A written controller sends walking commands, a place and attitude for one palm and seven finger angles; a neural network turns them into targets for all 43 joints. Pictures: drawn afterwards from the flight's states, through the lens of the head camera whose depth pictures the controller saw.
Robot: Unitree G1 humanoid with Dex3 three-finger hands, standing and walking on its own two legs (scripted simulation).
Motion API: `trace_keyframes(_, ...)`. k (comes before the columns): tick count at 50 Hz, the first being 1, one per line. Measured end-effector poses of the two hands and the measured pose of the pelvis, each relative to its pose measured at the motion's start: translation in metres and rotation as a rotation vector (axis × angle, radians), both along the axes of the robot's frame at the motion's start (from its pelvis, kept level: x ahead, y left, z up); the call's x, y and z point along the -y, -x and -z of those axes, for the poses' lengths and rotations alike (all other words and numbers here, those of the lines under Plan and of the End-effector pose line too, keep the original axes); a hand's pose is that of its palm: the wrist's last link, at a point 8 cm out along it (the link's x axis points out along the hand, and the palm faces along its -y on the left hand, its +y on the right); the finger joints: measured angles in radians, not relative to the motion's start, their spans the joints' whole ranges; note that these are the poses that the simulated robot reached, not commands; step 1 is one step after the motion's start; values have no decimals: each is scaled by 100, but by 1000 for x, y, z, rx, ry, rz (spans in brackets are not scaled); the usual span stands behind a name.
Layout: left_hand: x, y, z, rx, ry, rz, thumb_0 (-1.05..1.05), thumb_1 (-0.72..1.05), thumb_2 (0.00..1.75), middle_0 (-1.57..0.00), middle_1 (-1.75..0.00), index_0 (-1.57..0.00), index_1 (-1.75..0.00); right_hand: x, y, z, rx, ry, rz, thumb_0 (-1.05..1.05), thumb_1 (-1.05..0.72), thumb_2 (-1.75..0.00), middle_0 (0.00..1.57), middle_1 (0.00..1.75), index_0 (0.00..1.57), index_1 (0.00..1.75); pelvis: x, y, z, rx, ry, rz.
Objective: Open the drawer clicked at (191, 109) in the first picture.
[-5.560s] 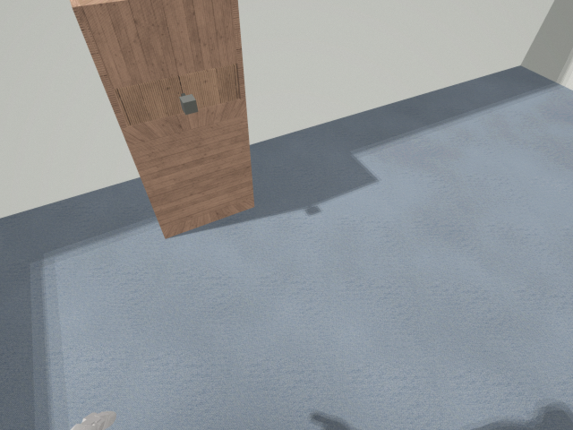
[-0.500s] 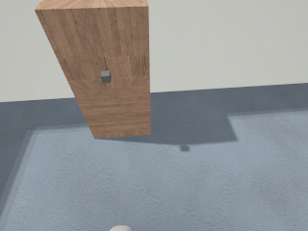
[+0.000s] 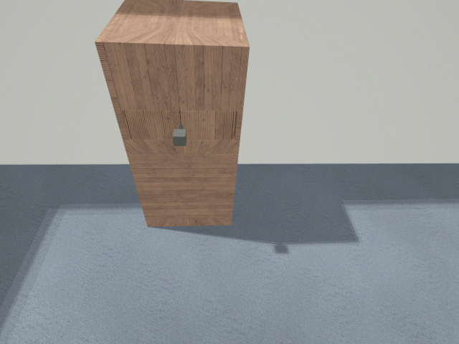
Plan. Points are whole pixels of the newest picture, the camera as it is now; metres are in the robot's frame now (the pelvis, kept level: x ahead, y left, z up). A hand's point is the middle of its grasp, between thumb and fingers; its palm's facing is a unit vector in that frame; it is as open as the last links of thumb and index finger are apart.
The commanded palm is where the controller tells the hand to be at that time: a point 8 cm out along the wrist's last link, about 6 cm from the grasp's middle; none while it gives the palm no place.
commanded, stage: take the last steps up to it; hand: left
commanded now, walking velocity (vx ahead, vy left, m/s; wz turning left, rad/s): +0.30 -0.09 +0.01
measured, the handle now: (180, 133) +0.80 +0.20 -0.13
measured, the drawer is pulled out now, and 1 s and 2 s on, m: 0.00 0.00 0.00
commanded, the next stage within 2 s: come to a stop and stand still in 0.72 s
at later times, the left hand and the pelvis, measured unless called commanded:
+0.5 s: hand out of the picture +0.06 +0.07 -0.17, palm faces +0.12 -0.97 -0.19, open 7.3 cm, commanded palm none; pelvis +0.12 -0.08 +0.00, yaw +2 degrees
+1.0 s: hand (172, 282) +0.30 +0.14 -0.19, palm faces +0.12 -0.97 -0.21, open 7.4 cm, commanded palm none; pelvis +0.28 -0.05 -0.01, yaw +3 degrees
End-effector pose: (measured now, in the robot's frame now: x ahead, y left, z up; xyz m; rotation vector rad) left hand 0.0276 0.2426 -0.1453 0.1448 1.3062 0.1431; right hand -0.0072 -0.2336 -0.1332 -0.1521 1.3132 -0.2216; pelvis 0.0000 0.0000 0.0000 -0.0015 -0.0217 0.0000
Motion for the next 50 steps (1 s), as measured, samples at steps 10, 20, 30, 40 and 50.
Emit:
trace_keyframes(10,63,-80,-5,102,-16,63,1,91,89,-20,-30,-20,-30,36,58,25,-242,-79,103,0,-91,-90,20,30,20,30,51,-36,12,-7,-27,9)
trace_keyframes(20,100,-53,-10,-5,-40,-68,0,94,89,-20,-30,-20,-30,84,-69,22,-104,-78,7,0,-91,-90,20,30,20,30,85,-89,2,5,-17,-21)
trace_keyframes(30,138,-15,-2,-256,67,-194,1,91,89,-20,-30,-20,-30,68,-249,15,86,-69,-145,0,-91,-90,19,30,19,30,76,-158,7,-9,6,-53)
trace_keyframes(40,107,-74,19,-359,104,-216,1,91,89,-20,-30,-20,-30,9,-369,21,214,-61,-208,0,-91,-90,19,30,20,30,39,-235,26,-1,-5,-38)
trace_keyframes(50,55,-264,10,8,-25,-102,1,91,89,-20,-29,-20,-30,39,-359,11,109,-6,-114,-4,-95,-90,20,30,20,30,47,-278,11,9,-28,-46)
